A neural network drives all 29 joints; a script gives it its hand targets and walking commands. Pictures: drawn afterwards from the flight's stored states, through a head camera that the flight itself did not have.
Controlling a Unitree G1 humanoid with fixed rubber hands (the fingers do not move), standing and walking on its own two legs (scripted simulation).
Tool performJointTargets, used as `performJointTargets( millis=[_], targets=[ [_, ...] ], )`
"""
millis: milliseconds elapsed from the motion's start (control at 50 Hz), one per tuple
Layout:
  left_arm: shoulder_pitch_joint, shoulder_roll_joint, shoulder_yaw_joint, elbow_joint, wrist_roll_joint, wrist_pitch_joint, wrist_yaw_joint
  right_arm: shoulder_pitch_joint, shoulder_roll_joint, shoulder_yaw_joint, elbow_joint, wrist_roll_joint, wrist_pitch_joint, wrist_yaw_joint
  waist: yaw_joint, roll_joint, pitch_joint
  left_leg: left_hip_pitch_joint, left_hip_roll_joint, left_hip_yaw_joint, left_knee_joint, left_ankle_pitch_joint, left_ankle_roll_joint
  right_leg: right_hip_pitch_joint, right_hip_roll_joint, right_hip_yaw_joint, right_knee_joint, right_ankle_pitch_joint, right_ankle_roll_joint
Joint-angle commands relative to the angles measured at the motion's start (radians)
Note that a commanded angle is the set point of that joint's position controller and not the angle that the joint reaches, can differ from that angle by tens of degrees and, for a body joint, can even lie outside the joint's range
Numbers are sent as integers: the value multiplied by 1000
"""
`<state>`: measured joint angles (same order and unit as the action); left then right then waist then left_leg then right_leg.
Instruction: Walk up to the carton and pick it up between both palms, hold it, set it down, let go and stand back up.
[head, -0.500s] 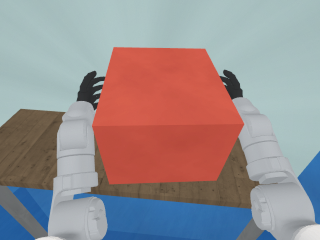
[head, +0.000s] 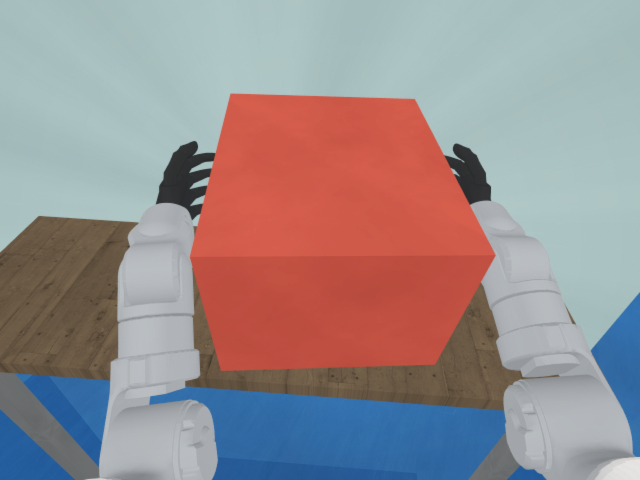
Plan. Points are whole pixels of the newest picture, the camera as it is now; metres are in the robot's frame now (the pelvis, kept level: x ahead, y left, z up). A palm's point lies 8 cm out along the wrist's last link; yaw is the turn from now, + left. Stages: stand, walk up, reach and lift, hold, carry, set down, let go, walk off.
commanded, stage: hold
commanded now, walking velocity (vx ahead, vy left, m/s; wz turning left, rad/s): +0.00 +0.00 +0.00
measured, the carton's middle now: (327, 221) +0.38 -0.01 +0.17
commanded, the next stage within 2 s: none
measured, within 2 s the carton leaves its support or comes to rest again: neither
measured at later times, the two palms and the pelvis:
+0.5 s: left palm (176, 209) +0.36 +0.16 +0.21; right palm (471, 203) +0.36 -0.19 +0.21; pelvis +0.00 -0.01 +0.00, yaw +1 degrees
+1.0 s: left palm (176, 207) +0.36 +0.16 +0.22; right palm (467, 197) +0.37 -0.19 +0.21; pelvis +0.01 -0.02 +0.00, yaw +1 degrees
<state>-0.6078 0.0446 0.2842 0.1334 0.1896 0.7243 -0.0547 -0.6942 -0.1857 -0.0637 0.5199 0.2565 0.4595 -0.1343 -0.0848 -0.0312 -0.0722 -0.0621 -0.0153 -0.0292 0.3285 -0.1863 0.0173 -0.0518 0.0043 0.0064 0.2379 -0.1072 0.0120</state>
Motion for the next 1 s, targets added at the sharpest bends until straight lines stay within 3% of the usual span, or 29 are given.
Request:
performJointTargets(
  millis=[0, 220, 360, 520, 540, 580, 740, 780, 860, 980],
  targets=[
    [-621, -566, -502, -146, -153, -46, -100, -732, 572, 346, -353, 106, -66, 151, 4, 64, -329, 56, -3, 8, -30, 306, -72, 101, 73, -37, 9, 119, -23],
    [-599, -482, -431, -103, -119, -51, -148, -699, 640, 362, -341, 85, -48, 96, -7, 12, -331, -54, -53, 30, -67, 157, -15, 252, 25, -10, 30, 284, 34],
    [-621, -489, -437, -96, -143, -73, -156, -737, 685, 397, -409, 90, -58, 76, 2, -15, -355, -73, -60, 26, -64, 162, -3, 272, 27, -16, 49, 342, 48],
    [-648, -517, -442, -70, -133, -65, -155, -724, 633, 339, -325, 62, -51, 96, -13, 34, -288, -30, -35, 23, -70, 150, -31, 165, 44, -28, 13, 132, 8],
    [-702, -516, -439, -118, -137, -74, -142, -733, 631, 326, -261, 75, -54, 114, 11, 74, -281, -30, -21, 27, -81, 154, -52, 107, 53, -52, 24, 79, -2],
    [-706, -532, -449, -71, -137, -66, -123, -758, 603, 300, -217, 68, -71, 145, 18, 96, -265, -13, -8, 22, -86, 128, -61, 46, 60, -61, 11, -5, -17],
    [-654, -567, -515, -130, -185, -70, -81, -762, 566, 315, -293, 89, -100, 164, -4, 102, -424, 99, -6, 7, -22, 299, -87, 75, 79, -57, 20, 110, -22],
    [-629, -543, -491, -125, -166, -65, -89, -716, 558, 310, -259, 81, -86, 157, -11, 83, -364, 86, -12, 12, -25, 309, -85, 94, 75, -52, 16, 136, -18],
    [-575, -501, -436, -123, -136, -49, -119, -687, 580, 345, -275, 90, -65, 135, 5, 35, -319, 33, -30, 28, -34, 304, -61, 174, 61, -37, 23, 225, 6],
    [-616, -476, -431, -158, -149, -57, -142, -734, 646, 398, -371, 121, -58, 101, 18, 8, -341, -24, -51, 30, -31, 284, -39, 240, 43, -24, 50, 338, 37]
  ],
)
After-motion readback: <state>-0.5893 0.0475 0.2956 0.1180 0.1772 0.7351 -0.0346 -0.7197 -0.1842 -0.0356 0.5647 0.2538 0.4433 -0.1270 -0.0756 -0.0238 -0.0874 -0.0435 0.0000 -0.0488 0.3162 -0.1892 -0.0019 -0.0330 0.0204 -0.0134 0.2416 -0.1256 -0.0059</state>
